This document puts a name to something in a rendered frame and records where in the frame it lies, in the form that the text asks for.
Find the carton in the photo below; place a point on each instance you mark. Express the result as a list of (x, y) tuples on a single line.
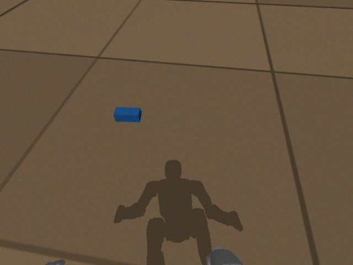
[(127, 114)]

